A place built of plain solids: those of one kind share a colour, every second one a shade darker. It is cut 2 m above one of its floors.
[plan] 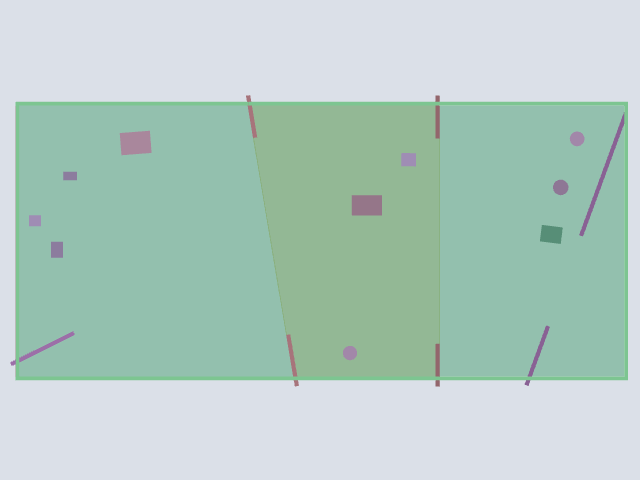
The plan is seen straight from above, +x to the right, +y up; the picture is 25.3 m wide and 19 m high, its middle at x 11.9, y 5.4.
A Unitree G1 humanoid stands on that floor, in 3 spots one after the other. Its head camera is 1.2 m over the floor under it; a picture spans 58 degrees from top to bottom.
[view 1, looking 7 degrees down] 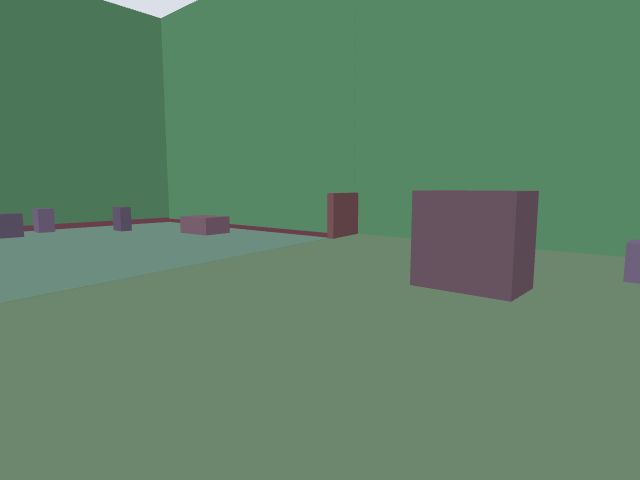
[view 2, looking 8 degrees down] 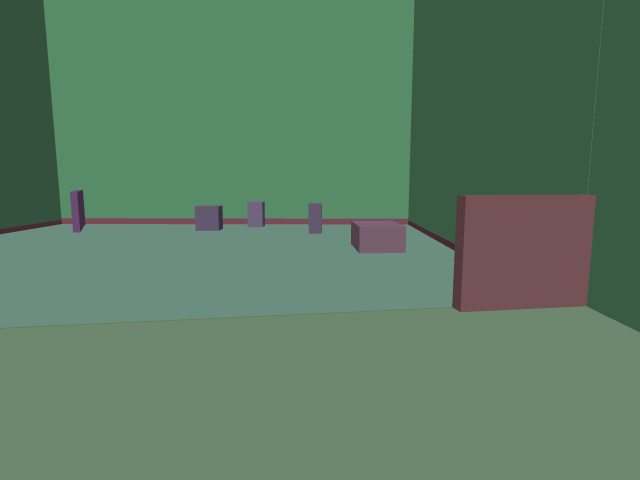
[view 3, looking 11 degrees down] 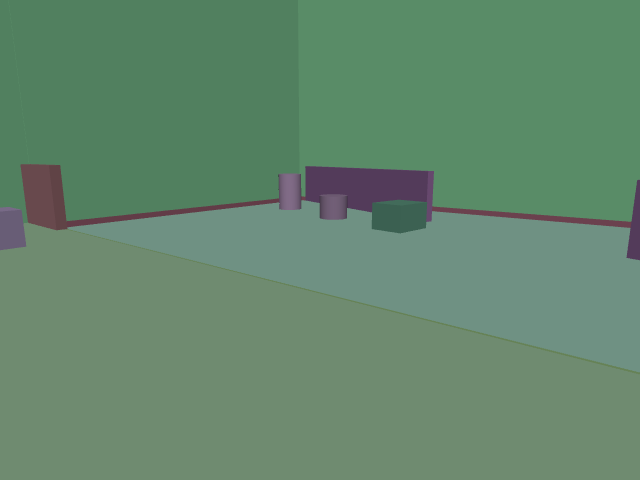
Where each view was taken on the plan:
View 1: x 15.75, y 1.70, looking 131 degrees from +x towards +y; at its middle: lipbar_live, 9.86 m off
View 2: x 13.25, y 8.25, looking -179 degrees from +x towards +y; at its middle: piece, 9.90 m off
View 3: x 13.75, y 1.65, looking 39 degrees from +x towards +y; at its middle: piece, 7.16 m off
